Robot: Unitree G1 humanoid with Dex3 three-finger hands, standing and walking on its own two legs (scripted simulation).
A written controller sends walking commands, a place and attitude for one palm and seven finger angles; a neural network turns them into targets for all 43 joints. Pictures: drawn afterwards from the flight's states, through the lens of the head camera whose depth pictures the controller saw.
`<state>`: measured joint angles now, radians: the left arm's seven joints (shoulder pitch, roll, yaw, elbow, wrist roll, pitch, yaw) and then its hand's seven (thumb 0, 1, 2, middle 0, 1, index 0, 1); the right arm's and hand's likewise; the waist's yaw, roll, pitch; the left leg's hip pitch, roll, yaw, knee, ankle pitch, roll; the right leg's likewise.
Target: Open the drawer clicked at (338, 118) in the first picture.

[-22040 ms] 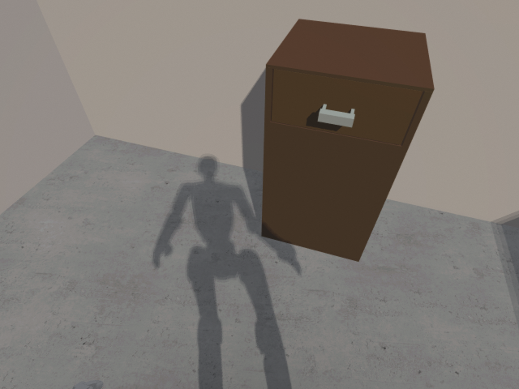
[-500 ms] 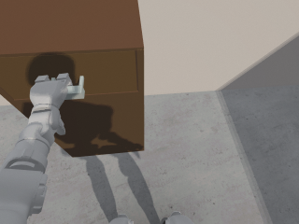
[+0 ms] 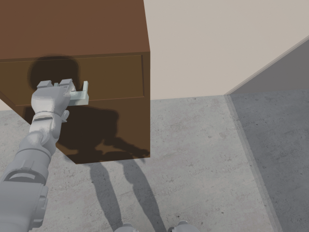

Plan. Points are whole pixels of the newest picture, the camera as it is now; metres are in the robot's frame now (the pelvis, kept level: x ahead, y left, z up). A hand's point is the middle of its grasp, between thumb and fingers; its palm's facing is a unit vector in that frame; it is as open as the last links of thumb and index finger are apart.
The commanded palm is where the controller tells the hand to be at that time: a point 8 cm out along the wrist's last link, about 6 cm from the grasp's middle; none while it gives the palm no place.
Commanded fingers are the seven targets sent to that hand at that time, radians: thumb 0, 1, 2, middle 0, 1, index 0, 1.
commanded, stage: close the thumb around the handle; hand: left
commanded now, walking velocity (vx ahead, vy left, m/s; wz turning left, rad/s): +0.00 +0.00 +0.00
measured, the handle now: (70, 92) +0.49 +0.25 +0.02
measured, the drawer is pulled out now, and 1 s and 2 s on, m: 0.00 0.06 0.18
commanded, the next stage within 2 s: pull the drawer open in 0.22 s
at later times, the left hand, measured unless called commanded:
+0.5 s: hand (61, 112) +0.43 +0.27 +0.00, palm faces -0.07 -0.04 -1.00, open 6.1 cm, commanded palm +0.40 +0.25 +0.06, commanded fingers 0.00 0.90 0.90 -0.40 -1.35 -0.40 -1.35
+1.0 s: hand (57, 131) +0.37 +0.26 +0.00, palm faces -0.04 -0.05 -1.00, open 6.0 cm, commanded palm +0.34 +0.24 +0.06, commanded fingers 0.00 0.90 0.90 -0.40 -1.35 -0.40 -1.35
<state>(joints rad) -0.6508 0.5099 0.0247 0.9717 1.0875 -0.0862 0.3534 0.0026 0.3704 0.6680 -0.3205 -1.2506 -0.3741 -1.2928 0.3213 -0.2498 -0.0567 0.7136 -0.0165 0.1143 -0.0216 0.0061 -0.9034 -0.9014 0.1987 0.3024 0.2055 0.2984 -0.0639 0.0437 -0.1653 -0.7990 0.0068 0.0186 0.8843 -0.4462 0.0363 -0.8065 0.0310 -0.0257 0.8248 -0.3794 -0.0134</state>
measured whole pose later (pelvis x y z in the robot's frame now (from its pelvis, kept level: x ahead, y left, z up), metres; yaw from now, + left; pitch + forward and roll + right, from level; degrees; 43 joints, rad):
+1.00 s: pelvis +0.02 +0.01 +0.01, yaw +0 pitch +17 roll -2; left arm -0.23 0.41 -0.02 0.53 1.04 0.02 0.35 0.01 0.64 0.80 -0.35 -1.33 -0.40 -1.35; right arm 0.24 -0.25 -0.06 0.64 -0.01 0.12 0.00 0.01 -0.90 -0.90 0.20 0.30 0.20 0.30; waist -0.01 0.06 -0.16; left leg -0.64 0.00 0.03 0.80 -0.45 0.04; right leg -0.65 0.03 -0.01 0.75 -0.39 0.00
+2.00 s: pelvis +0.01 -0.01 +0.01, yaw +0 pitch +11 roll +0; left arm 0.20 0.36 -0.01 0.18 1.03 0.05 0.38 0.02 0.68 0.76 -0.31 -1.35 -0.39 -1.35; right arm 0.15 -0.23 -0.03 0.61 -0.03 0.06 -0.02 0.01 -0.90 -0.90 0.20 0.30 0.20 0.30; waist 0.02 0.04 -0.13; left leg -0.55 0.00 0.04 0.80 -0.45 0.02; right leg -0.58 0.03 0.00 0.79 -0.40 -0.03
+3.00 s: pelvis +0.01 -0.02 +0.00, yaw -1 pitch +12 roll +0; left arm 0.72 0.37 0.03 -0.19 1.02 -0.03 0.48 0.03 0.68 0.73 -0.30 -1.35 -0.40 -1.35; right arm 0.14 -0.24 -0.01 0.53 -0.06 0.08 0.05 0.01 -0.90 -0.90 0.20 0.30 0.20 0.30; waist 0.06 0.03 -0.15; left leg -0.62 0.01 0.05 0.92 -0.51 0.01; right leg -0.67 0.04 0.01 0.92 -0.46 -0.03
